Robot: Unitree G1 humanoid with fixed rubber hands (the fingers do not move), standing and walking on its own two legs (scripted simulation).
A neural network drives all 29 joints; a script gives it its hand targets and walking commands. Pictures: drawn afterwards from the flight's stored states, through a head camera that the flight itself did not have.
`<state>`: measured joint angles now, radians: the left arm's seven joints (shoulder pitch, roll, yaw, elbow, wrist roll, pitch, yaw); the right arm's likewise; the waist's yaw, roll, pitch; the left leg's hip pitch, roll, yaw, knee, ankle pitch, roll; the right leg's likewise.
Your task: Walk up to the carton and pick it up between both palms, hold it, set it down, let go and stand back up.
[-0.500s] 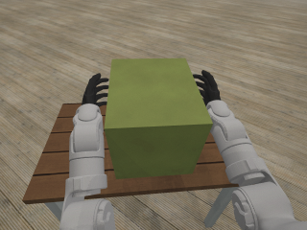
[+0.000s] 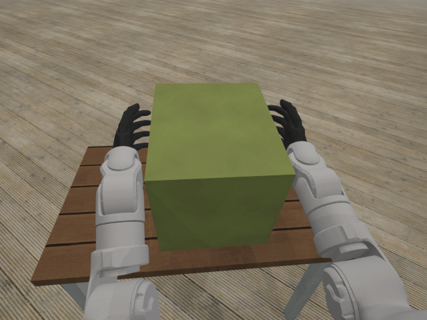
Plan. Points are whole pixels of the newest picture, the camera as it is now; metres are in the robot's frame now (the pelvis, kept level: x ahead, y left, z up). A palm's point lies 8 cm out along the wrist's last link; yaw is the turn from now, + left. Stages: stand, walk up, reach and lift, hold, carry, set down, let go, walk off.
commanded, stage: hold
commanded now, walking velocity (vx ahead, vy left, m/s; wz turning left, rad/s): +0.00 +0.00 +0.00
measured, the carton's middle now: (211, 163) +0.38 +0.00 +0.13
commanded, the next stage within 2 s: set down in 1.52 s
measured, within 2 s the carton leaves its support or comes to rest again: neither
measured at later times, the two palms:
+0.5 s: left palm (128, 148) +0.36 +0.15 +0.19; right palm (294, 143) +0.36 -0.15 +0.19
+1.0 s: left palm (128, 147) +0.36 +0.15 +0.19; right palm (294, 142) +0.36 -0.15 +0.19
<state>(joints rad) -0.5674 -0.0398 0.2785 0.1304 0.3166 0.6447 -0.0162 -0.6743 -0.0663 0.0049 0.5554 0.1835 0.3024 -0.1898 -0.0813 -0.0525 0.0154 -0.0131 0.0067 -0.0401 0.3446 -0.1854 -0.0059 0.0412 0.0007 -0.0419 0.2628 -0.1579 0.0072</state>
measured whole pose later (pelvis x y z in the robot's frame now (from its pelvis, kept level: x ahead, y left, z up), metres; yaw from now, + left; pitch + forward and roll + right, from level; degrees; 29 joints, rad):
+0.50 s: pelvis +0.00 +0.00 +0.00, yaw +0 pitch -8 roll -1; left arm -0.58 -0.04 0.27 0.15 0.32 0.65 -0.01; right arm -0.68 -0.07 0.00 0.57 0.18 0.30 -0.18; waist -0.08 -0.05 0.02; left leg -0.02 0.01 -0.04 0.34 -0.18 0.00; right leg 0.03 0.00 -0.04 0.26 -0.15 0.01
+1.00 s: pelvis +0.00 +0.00 +0.00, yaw +0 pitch -8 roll -1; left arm -0.58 -0.04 0.28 0.15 0.32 0.64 -0.01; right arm -0.68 -0.07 0.00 0.57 0.19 0.29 -0.19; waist -0.08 -0.05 0.01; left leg -0.02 0.01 -0.04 0.35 -0.18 0.00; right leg 0.03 0.00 -0.04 0.26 -0.15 0.01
